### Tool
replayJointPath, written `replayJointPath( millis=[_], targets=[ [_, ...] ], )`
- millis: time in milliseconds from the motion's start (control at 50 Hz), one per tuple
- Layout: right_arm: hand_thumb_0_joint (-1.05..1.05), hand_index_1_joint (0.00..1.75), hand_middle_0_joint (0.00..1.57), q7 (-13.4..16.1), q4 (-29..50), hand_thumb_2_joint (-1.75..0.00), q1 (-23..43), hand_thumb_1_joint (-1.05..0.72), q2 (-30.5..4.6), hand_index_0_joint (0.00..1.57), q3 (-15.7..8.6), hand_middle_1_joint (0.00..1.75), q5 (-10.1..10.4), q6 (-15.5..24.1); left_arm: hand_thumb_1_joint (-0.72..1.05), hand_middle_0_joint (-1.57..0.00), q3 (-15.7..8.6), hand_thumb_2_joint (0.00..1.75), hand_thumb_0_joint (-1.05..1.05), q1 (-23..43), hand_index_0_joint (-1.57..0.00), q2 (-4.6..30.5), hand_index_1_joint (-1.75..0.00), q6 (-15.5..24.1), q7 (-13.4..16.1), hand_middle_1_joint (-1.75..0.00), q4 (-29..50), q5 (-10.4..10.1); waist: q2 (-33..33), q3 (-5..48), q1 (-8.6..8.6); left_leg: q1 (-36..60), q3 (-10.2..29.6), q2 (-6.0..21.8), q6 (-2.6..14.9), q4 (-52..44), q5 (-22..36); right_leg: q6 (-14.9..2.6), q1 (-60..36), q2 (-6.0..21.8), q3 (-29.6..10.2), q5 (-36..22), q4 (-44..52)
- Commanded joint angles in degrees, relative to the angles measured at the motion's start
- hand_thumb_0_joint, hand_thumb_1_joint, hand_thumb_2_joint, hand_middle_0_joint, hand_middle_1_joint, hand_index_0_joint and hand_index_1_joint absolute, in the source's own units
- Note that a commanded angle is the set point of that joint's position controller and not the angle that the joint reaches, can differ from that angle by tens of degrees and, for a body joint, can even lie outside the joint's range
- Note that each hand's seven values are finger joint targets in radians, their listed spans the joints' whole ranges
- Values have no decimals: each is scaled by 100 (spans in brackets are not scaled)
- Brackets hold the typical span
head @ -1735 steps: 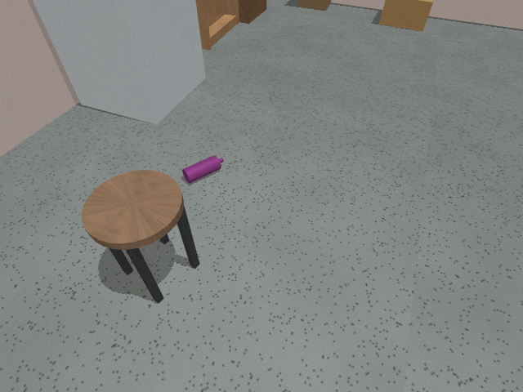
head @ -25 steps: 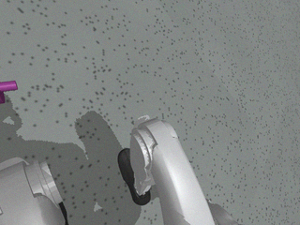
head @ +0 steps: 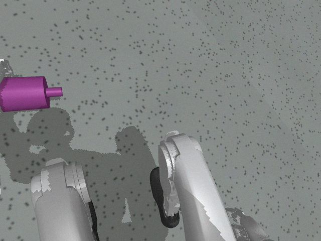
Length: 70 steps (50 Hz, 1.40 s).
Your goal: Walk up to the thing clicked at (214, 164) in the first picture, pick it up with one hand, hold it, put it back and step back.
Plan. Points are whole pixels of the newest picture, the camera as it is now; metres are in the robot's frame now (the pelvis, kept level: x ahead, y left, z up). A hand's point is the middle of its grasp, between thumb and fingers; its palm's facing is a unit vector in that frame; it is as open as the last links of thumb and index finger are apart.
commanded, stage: settle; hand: left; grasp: from above
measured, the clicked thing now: (10, 94) +0.50 +0.28 -0.20
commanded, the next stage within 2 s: lift in 0.14 s
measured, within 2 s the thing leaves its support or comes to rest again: neither
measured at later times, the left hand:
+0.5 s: hand out of the picture +0.47 +0.31 -0.10, palm faces -0.48 -0.05 -0.88, open 10.8 cm
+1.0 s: hand out of the picture +0.40 +0.31 +0.06, palm faces -0.44 -0.07 -0.90, open 10.7 cm
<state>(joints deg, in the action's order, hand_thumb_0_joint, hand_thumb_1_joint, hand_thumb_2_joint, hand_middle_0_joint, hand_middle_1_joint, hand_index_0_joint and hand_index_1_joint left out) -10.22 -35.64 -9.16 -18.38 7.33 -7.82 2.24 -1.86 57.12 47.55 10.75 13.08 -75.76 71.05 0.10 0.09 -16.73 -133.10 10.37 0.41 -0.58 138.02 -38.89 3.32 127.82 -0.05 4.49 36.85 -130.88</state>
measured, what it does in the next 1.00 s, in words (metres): rises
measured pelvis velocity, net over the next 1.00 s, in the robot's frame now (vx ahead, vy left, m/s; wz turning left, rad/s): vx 0.00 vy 0.00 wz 0.10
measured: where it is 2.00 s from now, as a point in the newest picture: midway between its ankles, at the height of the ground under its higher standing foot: (130, 222)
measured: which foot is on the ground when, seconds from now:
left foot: down 0.00-1.00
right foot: down 0.00-1.00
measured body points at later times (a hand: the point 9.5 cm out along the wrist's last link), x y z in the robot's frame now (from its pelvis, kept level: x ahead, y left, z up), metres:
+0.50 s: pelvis -0.01 +0.00 +0.03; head +0.22 +0.08 +0.41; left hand +0.49 +0.31 -0.05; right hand +0.04 -0.27 -0.07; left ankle +0.07 +0.13 -0.30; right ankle +0.11 -0.13 -0.30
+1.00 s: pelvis +0.00 +0.00 +0.14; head +0.17 +0.06 +0.55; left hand +0.42 +0.31 +0.11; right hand +0.13 -0.26 +0.03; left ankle +0.07 +0.13 -0.30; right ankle +0.11 -0.13 -0.30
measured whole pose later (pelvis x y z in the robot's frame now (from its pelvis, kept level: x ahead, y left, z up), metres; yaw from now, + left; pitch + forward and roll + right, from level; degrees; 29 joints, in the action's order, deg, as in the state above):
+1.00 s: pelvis +0.00 +0.00 +0.14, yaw +6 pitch +32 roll -6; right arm -2.1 -35.1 -9.8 -14.9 0.0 0.0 -5.0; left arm 1.9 35.4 36.9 9.4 0.6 -46.5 60.2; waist -2.4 10.4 -7.9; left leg -107.5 4.3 1.4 0.6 111.6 -36.2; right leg 3.2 104.3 1.3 1.1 34.8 -107.3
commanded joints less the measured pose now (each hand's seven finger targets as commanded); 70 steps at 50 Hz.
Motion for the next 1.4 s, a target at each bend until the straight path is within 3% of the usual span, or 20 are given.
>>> replayJointPath(
  millis=[0, 220, 240, 280, 340, 420, 460, 500, 580, 620, 700, 740, 840, 1040, 1140, 1260, 1280, 1300, 1320, 1380],
  targets=[
    [0, 30, 20, 195, 32, -91, -1339, -92, -1575, 20, -552, 30, 18, -141, 67, -105, -302, 82, 0, 2113, -105, 1560, -68, 126, 2, -68, 1144, -97, -1794, 3816, -224, 2771, -648, -83, 171, -1412, 1026, -559, -2161, -208, 545, -1064, 1375],
    [0, 30, 20, 390, 10, -92, -1296, -94, -1436, 20, -564, 30, 73, -326, 65, -108, -350, 88, 0, 2386, -108, 1709, -74, 341, 43, -73, 1337, -10, -2153, 4200, 5, 3000, -760, -121, 164, -1669, 822, -580, -2074, -188, 431, -844, 1488],
    [0, 30, 20, 389, 11, -90, -1327, -89, -1401, 20, -569, 30, 83, -330, 61, -100, -285, 87, 0, 2344, -100, 1570, -66, 317, 32, -65, 1307, -32, -2191, 4226, -11, 3129, -737, -110, 149, -1747, 814, -583, -2065, -188, 452, -836, 1478],
    [0, 30, 20, 380, 7, -91, -1402, -93, -1413, 20, -598, 30, 109, -336, 66, -104, -214, 88, 0, 2174, -104, 1411, -73, 249, -17, -73, 1292, -52, -2235, 4258, -21, 3327, -695, -103, 130, -1870, 919, -588, -2094, -170, 498, -958, 1491],
    [0, 30, 20, 400, 10, -91, -1409, -93, -1417, 20, -697, 30, 204, -393, 67, -104, -343, 92, 0, 2185, -104, 1562, -77, 101, -149, -77, 1528, -215, -2427, 4628, 183, 3584, -686, -103, 141, -2113, 975, -572, -2117, -132, 436, -1065, 1507],
    [0, 30, 20, 420, 48, -91, -1459, -93, -1310, 20, -759, 30, 279, -473, 70, -107, -247, 94, 0, 1838, -107, 1359, -77, -32, -475, -77, 1721, -411, -2067, 4625, 197, 3573, -745, -95, 211, -2216, 980, -550, -2382, -141, 351, -1068, 1738],
    [0, 30, 20, 463, 49, -91, -1436, -92, -1376, 20, -845, 30, 323, -517, 70, -108, -325, 93, 0, 1669, -107, 1410, -74, -30, -588, -74, 1876, -457, -2058, 4552, 292, 3655, -746, -133, 185, -2282, 1043, -602, -2296, -101, 301, -1053, 1817],
    [0, 30, 20, 506, 105, -91, -1438, -93, -1305, 20, -901, 30, 370, -546, 68, -106, -233, 93, 0, 1801, -105, 1200, -74, 26, -728, -74, 2373, -606, -2061, 4774, 294, 3855, -744, -105, 193, -2409, 1050, -600, -2378, -102, 250, -1068, 1928],
    [0, 30, 20, 609, 159, -91, -1429, -92, -1274, 20, -1007, 30, 445, -584, 69, -106, -355, 93, 0, 1261, -106, 1210, -75, 175, -965, -74, 2606, -770, -1852, 4501, 437, 4002, -655, -116, 172, -2740, 826, -610, -2375, -56, 186, -861, 2177],
    [0, 30, 20, 649, 230, -91, -1349, -92, -1150, 20, -996, 30, 477, -604, 69, -107, -282, 95, 0, 1235, -106, 1075, -75, 256, -1034, -74, 2961, -824, -1947, 4738, 489, 4195, -658, -75, 189, -2920, 768, -573, -2568, -72, 147, -903, 2240],
    [0, 30, 20, 716, 292, -91, -1220, -92, -1096, 20, -1050, 30, 561, -606, 70, -108, -334, 97, 0, 951, -106, 1017, -75, 293, -1000, -74, 3393, -942, -1949, 4767, 626, 4507, -556, -63, 193, -3396, 544, -535, -2801, -63, 130, -839, 2448],
    [0, 30, 20, 748, 325, -91, -1177, -91, -1049, 20, -1090, 30, 595, -606, 71, -107, -227, 95, 0, 797, -107, 779, -75, 246, -972, -74, 3548, -1004, -1874, 4828, 649, 4843, -475, -16, 189, -3636, 529, -515, -2920, -83, 147, -878, 2579],
    [0, 30, 20, 818, 313, -91, -1071, -91, -1010, 20, -1187, 30, 707, -615, 70, -106, -192, 93, 0, 375, -105, 595, -72, 54, -948, -71, 3980, -1093, -1816, 4807, 758, 5520, -377, -8, 169, -4136, 919, -487, -3317, -44, 111, -1097, 2966],
    [0, 30, 20, 1081, 347, -90, -687, -91, -729, 20, -1194, 30, 844, -565, 72, -105, -36, 87, 0, -730, -105, 149, -71, -311, -1104, -71, 4722, -1398, -1235, 4403, 955, 6400, -594, 33, 199, -5300, 676, -422, -4876, -95, -41, -964, 4362],
    [0, 30, 20, 1241, 340, -90, -538, -90, -567, 20, -1135, 30, 915, -481, 70, -106, -36, 90, 0, -1188, -105, 28, -70, -374, -1080, -69, 4938, -1491, -881, 3873, 1009, 6710, -726, -1, 228, -5945, 463, -398, -5783, -103, -189, -750, 5237],
    [0, 30, 20, 1396, 175, -90, -482, -90, -480, 20, -1115, 30, 955, -307, 72, -107, 75, 92, 0, -1523, -106, -242, -71, -397, -926, -70, 4511, -1411, -665, 3055, 1037, 7322, -706, 24, 201, -6781, 407, -382, -6451, -118, -309, -675, 6094],
    [0, 30, 20, 1405, 174, -90, -477, -90, -438, 20, -1102, 30, 963, -277, 73, -107, 199, 89, 0, -1656, -106, -413, -71, -403, -898, -71, 4359, -1376, -534, 2923, 1033, 7374, -729, 2, 205, -6879, 438, -394, -6572, -118, -333, -656, 6265],
    [0, 30, 20, 1410, 166, -90, -509, -91, -422, 20, -1101, 30, 974, -244, 71, -106, 296, 89, 0, -1671, -105, -517, -71, -400, -881, -70, 4290, -1351, -490, 2874, 995, 7453, -790, -20, 205, -6919, 552, -404, -6732, -125, -372, -679, 6424],
    [0, 30, 20, 1417, 157, -90, -504, -91, -446, 20, -1141, 30, 979, -213, 71, -105, 182, 90, 0, -1684, -105, -438, -72, -384, -850, -72, 4366, -1369, -516, 2989, 1106, 7650, -785, -27, 198, -7065, 596, -405, -6931, -119, -396, -700, 6548],
    [0, 30, 20, 1427, 111, -90, -502, -91, -419, 20, -1151, 30, 978, -133, 72, -106, 387, 90, 0, -1734, -105, -689, -74, -377, -801, -73, 4204, -1361, -486, 2762, 1130, 7980, -811, -31, 184, -7423, 666, -403, -7244, -143, -428, -736, 6934]
  ],
)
